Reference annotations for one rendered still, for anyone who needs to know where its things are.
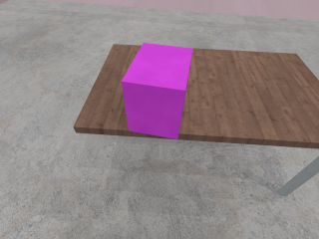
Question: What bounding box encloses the carton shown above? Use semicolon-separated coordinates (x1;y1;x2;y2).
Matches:
122;43;193;139

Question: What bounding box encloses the table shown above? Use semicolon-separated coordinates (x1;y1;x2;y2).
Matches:
73;44;319;196

